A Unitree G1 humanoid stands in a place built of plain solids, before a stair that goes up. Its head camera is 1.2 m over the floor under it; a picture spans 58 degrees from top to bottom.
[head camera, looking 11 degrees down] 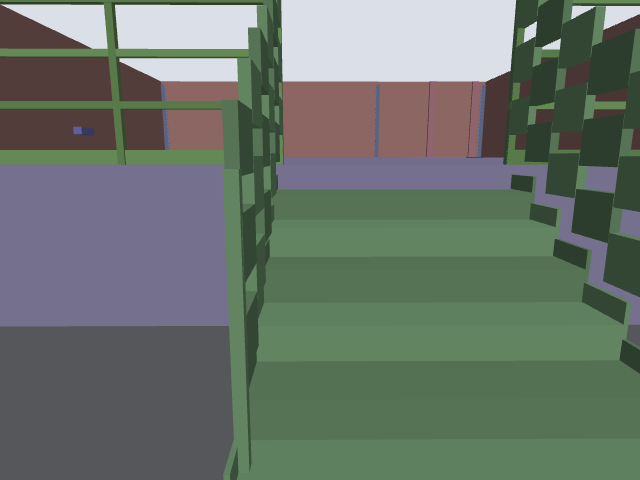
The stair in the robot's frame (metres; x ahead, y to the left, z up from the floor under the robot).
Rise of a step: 0.16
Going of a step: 0.30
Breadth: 1.62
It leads straight ahead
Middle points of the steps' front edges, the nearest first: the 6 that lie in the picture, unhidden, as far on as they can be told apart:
1.44 -0.52 0.33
1.74 -0.51 0.49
2.04 -0.51 0.65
2.34 -0.51 0.82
2.64 -0.51 0.98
2.94 -0.50 1.14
